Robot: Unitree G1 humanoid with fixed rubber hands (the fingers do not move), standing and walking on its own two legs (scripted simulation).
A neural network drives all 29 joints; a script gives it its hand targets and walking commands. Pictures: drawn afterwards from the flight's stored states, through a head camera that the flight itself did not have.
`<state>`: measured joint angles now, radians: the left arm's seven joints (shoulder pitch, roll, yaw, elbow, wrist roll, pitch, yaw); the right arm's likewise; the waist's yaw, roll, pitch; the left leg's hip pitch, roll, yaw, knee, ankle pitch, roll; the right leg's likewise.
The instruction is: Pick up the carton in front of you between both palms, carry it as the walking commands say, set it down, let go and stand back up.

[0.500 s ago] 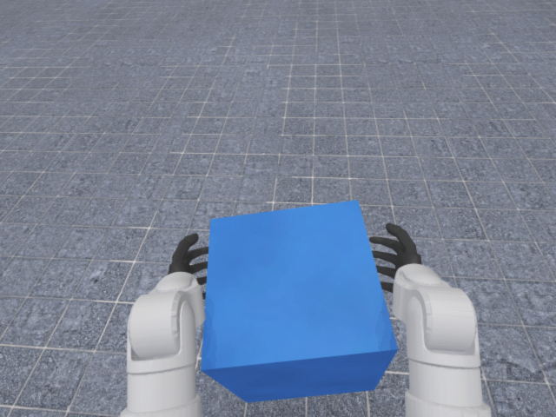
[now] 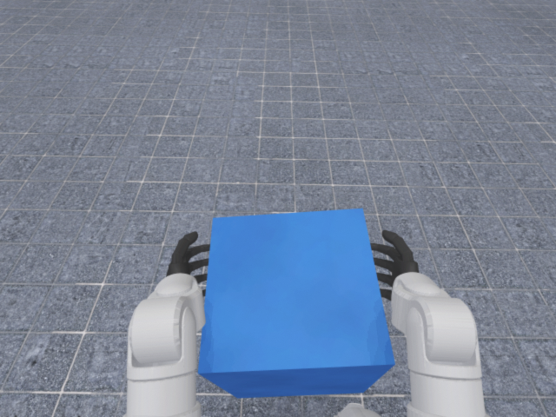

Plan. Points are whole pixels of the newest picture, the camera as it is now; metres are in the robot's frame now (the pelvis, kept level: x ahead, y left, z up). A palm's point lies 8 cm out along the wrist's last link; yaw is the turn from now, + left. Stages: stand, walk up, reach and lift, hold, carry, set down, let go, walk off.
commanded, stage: carry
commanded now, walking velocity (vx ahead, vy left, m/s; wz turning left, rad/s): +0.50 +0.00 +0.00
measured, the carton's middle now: (294, 312) +0.28 +0.00 -0.02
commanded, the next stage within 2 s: none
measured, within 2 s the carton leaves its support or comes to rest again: neither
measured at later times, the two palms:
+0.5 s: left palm (216, 130) +0.59 +0.13 +0.09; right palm (368, 131) +0.59 -0.16 +0.09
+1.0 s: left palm (226, 100) +0.71 +0.12 +0.08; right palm (362, 107) +0.70 -0.17 +0.07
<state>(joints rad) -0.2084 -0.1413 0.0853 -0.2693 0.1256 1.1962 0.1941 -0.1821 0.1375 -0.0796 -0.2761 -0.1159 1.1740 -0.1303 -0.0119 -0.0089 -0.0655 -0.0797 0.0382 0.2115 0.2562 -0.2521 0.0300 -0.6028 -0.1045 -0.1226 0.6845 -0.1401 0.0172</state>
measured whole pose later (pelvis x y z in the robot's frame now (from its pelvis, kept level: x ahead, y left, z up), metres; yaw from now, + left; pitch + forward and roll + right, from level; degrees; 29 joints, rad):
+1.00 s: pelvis +0.42 -0.02 -0.01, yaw -1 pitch +5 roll +1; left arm -0.29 -0.16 0.13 -0.23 0.13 1.22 0.21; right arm -0.25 0.15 -0.10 -0.24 -0.15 1.22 -0.14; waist 0.00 0.00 -0.09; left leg -0.36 0.05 0.19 0.53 -0.19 0.02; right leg -0.09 -0.06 -0.15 0.45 -0.37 0.03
